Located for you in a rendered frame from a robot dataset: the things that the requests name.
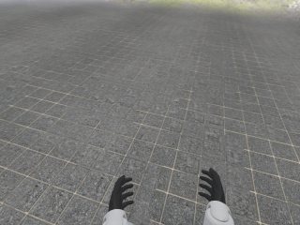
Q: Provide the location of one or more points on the robot right forearm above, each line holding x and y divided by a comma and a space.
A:
217, 213

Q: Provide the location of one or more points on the robot left forearm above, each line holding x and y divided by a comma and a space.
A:
115, 217

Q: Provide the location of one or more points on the right robot hand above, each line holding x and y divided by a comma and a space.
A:
216, 189

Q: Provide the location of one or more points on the left robot hand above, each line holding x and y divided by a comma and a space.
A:
116, 200

